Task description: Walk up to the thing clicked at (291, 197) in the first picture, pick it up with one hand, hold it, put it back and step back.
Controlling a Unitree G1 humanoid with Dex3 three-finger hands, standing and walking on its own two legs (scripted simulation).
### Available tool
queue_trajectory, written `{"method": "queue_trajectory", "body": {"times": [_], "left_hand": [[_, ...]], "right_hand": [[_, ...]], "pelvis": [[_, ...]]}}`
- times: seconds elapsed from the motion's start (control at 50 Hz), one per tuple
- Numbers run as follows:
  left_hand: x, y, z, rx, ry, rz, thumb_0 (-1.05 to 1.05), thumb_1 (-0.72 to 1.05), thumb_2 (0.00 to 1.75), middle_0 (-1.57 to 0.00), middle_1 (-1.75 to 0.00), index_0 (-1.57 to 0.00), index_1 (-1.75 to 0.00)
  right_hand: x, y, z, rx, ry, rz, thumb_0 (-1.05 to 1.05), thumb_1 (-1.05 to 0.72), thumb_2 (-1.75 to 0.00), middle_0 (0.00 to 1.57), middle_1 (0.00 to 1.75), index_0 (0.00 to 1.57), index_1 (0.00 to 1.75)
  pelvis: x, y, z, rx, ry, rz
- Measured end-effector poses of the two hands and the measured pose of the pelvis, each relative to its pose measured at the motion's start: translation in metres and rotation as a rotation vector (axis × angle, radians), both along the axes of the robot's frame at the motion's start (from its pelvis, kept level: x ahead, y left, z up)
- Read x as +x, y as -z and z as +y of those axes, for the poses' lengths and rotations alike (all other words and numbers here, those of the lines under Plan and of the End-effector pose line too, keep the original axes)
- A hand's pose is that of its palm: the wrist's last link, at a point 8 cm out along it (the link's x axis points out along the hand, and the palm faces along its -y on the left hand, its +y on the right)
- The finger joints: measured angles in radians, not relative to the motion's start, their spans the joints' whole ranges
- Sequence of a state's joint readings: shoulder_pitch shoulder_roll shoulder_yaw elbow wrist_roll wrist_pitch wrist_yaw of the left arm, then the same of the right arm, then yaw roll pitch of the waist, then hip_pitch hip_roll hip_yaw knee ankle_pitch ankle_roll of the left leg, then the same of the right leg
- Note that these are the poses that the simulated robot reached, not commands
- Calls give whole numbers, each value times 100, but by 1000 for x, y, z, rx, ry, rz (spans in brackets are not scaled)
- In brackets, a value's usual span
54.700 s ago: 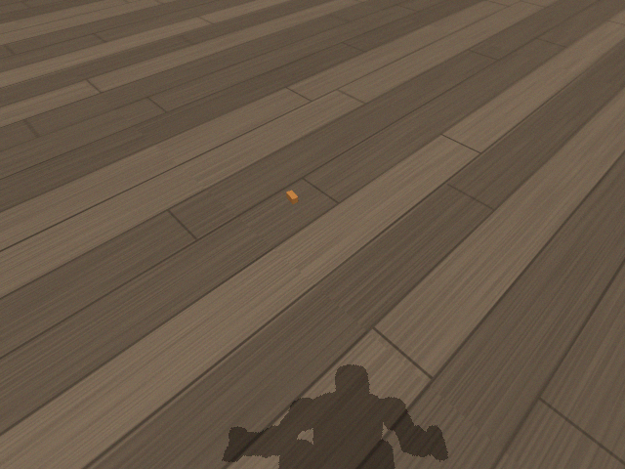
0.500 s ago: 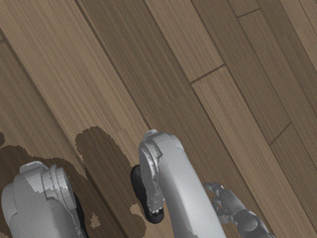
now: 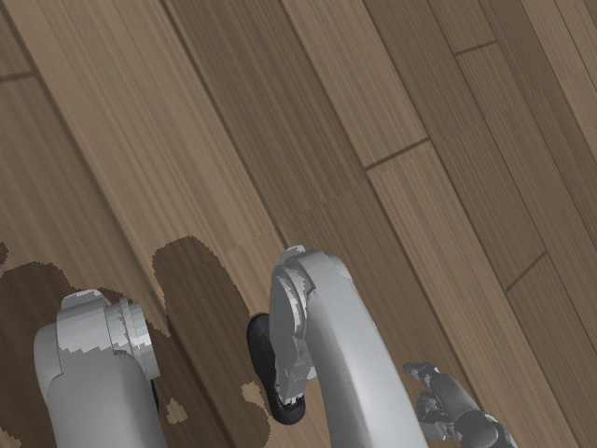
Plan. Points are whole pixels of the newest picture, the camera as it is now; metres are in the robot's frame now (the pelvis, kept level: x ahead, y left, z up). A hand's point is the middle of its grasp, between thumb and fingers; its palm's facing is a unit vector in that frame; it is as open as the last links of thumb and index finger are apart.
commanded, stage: withdraw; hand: left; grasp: from above
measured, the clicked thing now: out of the picture +0.51 +0.42 -0.32
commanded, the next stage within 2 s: home in 0.22 s
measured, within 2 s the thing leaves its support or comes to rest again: neither
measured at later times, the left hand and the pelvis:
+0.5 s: hand out of the picture +0.47 +0.42 -0.04, palm faces -0.43 -0.13 -0.89, open 7.3 cm; pelvis -0.01 +0.00 +0.05, yaw +3 degrees
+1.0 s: hand out of the picture +0.40 +0.39 +0.05, palm faces -0.25 -0.49 -0.84, open 7.4 cm; pelvis +0.00 +0.00 +0.13, yaw +8 degrees
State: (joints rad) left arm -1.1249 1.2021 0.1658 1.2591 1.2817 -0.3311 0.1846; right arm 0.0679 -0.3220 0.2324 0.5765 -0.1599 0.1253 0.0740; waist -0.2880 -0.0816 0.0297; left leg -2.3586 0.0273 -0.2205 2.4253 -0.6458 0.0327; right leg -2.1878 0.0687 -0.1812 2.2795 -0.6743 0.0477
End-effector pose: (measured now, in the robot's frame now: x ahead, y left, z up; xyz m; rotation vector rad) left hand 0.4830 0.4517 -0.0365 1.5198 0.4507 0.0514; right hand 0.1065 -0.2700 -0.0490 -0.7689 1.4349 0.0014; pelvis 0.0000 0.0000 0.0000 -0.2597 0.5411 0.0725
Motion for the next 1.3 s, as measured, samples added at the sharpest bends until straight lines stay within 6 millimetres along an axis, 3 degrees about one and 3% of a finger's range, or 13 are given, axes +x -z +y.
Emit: {"method": "queue_trajectory", "body": {"times": [0.12, 0.2, 0.32, 0.4, 0.48, 0.66, 0.74, 0.82, 0.96, 1.06, 1.16, 1.3], "left_hand": [[-2, -66, 10, 33, -79, 108, 0, 84, 89, -22, -32, -22, -31], [-4, -83, 2, -15, -70, 228, 0, 87, 90, -22, -31, -21, -30], [-6, -70, -25, -129, 29, 321, 0, 89, 90, -21, -31, -21, -30], [-5, -54, -35, -153, 109, 294, 0, 89, 90, -22, -31, -21, -30], [-4, -50, -33, -130, 131, 200, 0, 89, 90, -22, -31, -22, -30], [-11, -52, -17, -24, 7, 168, 0, 89, 90, -22, -31, -22, -30], [-14, -55, -22, -66, -20, 196, 0, 89, 90, -22, -31, -22, -30], [-22, -69, -34, -155, -14, 173, 0, 89, 90, -22, -31, -22, -30], [-71, -124, -48, -358, -101, 68, 0, 89, 90, -22, -31, -22, -30], [-123, -162, -47, -474, -260, 71, 0, 89, 90, -22, -30, -21, -30], [-172, -195, -59, -610, -372, 91, 1, 90, 90, -22, -30, -21, -30], [-215, -236, -88, -811, -493, 27, 1, 90, 90, -21, -30, -21, -30]], "right_hand": [[9, -4, 24, 109, 56, -58, 0, -90, -90, 20, 30, 20, 30], [2, -17, 37, 147, 89, -54, 0, -90, -90, 20, 30, 20, 30], [-23, -38, 32, 113, 123, 0, 0, -90, -90, 20, 30, 20, 30], [-40, -43, 19, 57, 127, 44, 0, -90, -90, 20, 30, 20, 30], [-51, -37, 7, 22, 129, 79, 0, -90, -90, 20, 30, 20, 30], [-52, -9, 6, 68, 143, 58, 0, -90, -90, 20, 30, 20, 30], [-49, -5, 14, 109, 150, 47, 0, -90, -90, 20, 30, 20, 30], [-39, -14, 22, 140, 171, 25, 0, -90, -90, 20, 30, 20, 30], [4, -59, 30, 199, 190, -85, 0, -90, -90, 20, 30, 20, 30], [48, -109, 38, 249, 152, -223, 0, -90, -90, 20, 30, 20, 30], [85, -165, 45, 291, 95, -370, 0, -90, -90, 20, 30, 20, 30], [118, -228, 55, 332, 45, -522, 0, -90, -90, 20, 30, 20, 30]], "pelvis": [[-3, -30, 7, 16, -20, 36], [-4, -55, 9, 22, -29, 50], [-5, -73, 8, 25, -36, 58], [-5, -67, 5, 25, -34, 53], [-7, -52, 1, 34, -35, 47], [-16, -36, -6, 54, -33, 43], [-16, -42, -5, 58, -34, 52], [-11, -57, -4, 62, -40, 69], [-1, -113, -3, 83, -63, 82], [7, -163, -2, 100, -85, 48], [15, -209, 0, 117, -110, -6], [25, -259, 3, 144, -141, -86]]}}
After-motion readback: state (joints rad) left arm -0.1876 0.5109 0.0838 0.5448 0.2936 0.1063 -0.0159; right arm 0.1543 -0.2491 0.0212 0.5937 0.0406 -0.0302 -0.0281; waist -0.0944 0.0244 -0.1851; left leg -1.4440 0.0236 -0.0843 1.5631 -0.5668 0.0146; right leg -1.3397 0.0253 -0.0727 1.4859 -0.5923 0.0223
